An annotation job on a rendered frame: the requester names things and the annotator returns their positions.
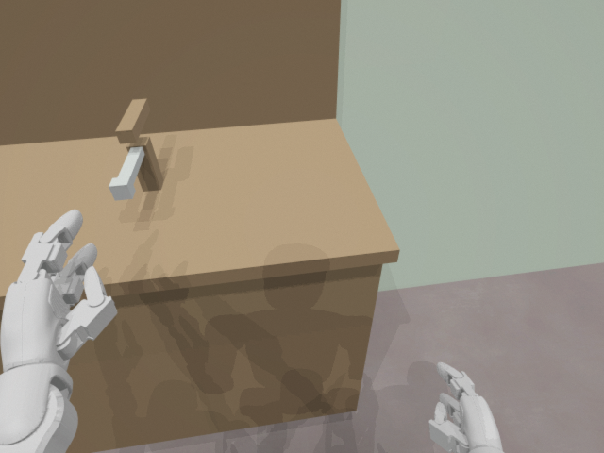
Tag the tap lever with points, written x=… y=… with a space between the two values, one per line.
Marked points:
x=122 y=187

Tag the right robot hand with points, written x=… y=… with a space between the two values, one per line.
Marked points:
x=473 y=423

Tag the robot left forearm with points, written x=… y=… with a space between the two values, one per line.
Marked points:
x=36 y=415

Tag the left robot hand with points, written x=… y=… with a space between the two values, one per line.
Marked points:
x=38 y=304

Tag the counter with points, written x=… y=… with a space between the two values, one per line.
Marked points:
x=245 y=269

